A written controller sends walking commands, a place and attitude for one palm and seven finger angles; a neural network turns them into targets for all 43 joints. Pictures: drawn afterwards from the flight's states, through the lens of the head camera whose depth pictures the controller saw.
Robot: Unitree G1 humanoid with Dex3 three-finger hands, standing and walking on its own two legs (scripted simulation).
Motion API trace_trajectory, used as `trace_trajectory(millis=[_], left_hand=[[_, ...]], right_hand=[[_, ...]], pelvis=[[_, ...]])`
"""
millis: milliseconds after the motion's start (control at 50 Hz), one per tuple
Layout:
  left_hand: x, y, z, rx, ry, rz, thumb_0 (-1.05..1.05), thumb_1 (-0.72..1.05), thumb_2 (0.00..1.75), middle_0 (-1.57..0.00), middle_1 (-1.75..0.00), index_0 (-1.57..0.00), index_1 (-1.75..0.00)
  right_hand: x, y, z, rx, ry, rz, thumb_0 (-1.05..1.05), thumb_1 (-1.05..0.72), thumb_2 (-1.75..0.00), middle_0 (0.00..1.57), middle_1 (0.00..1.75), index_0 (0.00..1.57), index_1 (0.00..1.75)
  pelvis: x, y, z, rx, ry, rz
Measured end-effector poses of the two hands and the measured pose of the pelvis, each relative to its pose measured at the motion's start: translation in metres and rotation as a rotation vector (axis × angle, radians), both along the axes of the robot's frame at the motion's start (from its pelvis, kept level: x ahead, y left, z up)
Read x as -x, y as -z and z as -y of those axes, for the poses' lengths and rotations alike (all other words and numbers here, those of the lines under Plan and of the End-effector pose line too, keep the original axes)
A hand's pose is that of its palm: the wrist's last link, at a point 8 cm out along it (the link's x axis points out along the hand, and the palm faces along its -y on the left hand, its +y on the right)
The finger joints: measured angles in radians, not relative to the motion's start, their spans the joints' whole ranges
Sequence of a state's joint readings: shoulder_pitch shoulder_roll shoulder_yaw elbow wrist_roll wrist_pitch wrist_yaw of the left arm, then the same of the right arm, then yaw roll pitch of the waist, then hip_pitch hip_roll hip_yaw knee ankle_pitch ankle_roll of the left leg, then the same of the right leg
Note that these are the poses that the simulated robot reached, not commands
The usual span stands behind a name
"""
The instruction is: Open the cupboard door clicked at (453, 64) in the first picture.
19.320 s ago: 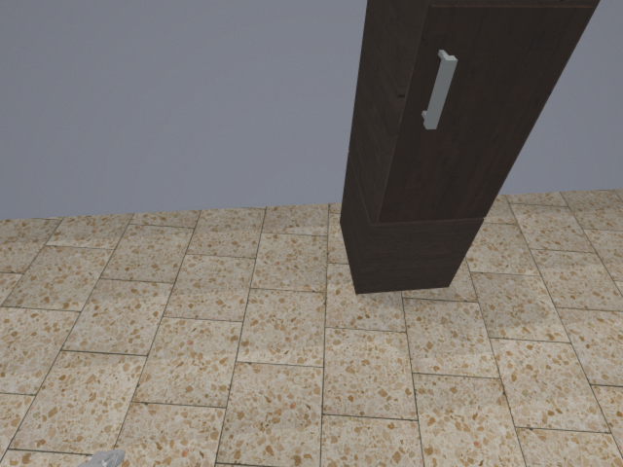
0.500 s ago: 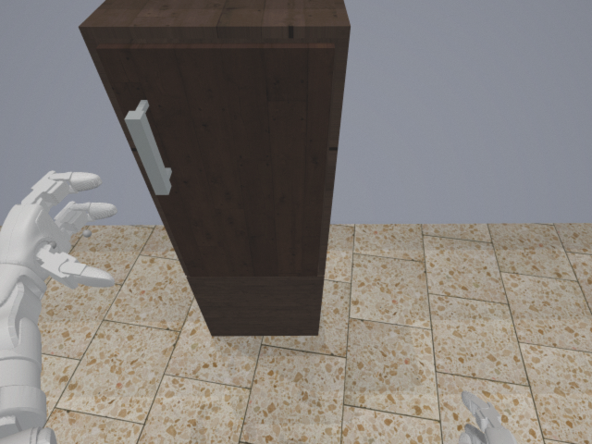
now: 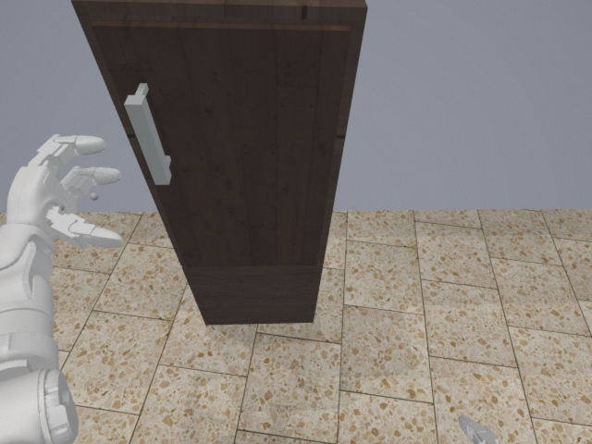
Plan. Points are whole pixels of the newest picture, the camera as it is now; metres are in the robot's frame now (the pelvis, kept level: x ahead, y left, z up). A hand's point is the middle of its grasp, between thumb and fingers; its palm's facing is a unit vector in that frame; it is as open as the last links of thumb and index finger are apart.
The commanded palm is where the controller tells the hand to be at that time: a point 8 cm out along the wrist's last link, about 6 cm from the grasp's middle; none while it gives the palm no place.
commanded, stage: move the hooked fingers beside the handle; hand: left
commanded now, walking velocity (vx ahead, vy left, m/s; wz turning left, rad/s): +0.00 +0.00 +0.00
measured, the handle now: (153, 136) +0.54 +0.25 +0.11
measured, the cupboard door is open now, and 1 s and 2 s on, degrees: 0 0 0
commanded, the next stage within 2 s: slide the fingers in behind the handle in 1.52 s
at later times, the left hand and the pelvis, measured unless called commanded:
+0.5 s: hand (100, 169) +0.45 +0.29 +0.12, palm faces +0.06 -1.00 +0.01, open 14.0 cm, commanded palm +0.43 +0.34 +0.12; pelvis +0.00 +0.00 -0.01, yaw -1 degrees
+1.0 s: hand (98, 160) +0.48 +0.31 +0.10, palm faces +0.05 -1.00 +0.02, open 14.0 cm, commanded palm +0.46 +0.35 +0.11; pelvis +0.01 +0.00 -0.02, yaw -2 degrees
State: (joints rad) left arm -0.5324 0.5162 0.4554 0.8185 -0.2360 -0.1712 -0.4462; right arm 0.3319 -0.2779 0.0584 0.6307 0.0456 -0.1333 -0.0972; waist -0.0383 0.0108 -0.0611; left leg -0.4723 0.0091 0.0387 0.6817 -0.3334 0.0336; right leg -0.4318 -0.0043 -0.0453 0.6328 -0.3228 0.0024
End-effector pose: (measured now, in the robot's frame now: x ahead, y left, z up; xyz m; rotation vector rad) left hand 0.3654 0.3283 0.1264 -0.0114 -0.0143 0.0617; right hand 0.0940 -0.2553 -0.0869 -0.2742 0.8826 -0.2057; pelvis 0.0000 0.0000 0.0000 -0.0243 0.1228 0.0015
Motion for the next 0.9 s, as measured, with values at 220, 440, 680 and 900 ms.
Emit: trace_trajectory(millis=[220, 440, 680, 900], left_hand=[[-0.017, 0.004, -0.015, -0.016, -0.021, -0.015, -0.02, -0.50, 0.30, -0.30, -1.20, -0.30, -1.20], [-0.048, 0.008, -0.016, -0.016, 0.001, -0.048, -0.02, -0.50, 0.30, -0.30, -1.20, -0.30, -1.20], [-0.078, 0.006, -0.029, -0.005, -0.018, -0.062, -0.02, -0.50, 0.30, -0.30, -1.20, -0.30, -1.20], [-0.092, 0.014, -0.036, 0.018, 0.018, -0.062, -0.02, -0.50, 0.30, -0.30, -1.20, -0.30, -1.20]], right_hand=[[0.024, 0.006, 0.003, 0.014, 0.022, -0.106, 0.01, -0.90, -0.90, 0.20, 0.30, 0.20, 0.30], [0.054, 0.010, 0.018, 0.056, 0.072, -0.225, 0.01, -0.90, -0.90, 0.20, 0.30, 0.20, 0.30], [0.089, 0.011, 0.024, 0.069, 0.148, -0.347, 0.00, -0.90, -0.90, 0.20, 0.30, 0.20, 0.30], [0.101, 0.012, 0.019, 0.073, 0.168, -0.445, 0.00, -0.90, -0.90, 0.20, 0.30, 0.20, 0.30]], pelvis=[[0.000, 0.003, -0.003, 0.007, 0.003, -0.031], [0.002, 0.008, 0.000, 0.013, 0.000, -0.080], [-0.002, 0.013, 0.003, 0.018, 0.018, -0.136], [-0.008, 0.016, -0.001, 0.027, 0.020, -0.178]])
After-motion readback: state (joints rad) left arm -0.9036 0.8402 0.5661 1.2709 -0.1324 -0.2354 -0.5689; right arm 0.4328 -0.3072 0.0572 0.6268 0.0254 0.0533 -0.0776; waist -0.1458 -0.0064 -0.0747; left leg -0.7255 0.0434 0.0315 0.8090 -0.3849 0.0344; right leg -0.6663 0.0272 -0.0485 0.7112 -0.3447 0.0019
